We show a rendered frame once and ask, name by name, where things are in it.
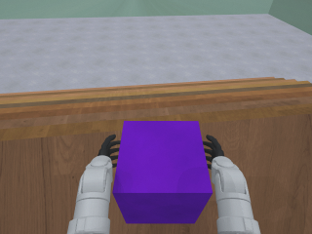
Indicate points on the robot right forearm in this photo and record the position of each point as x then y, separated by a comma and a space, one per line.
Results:
235, 213

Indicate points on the robot left hand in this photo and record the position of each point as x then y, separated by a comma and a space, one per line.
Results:
106, 151

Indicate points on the robot right hand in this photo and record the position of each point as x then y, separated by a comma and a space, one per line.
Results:
215, 149

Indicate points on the carton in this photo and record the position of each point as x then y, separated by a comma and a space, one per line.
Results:
162, 175

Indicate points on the robot left forearm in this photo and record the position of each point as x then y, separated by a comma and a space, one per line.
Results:
93, 198

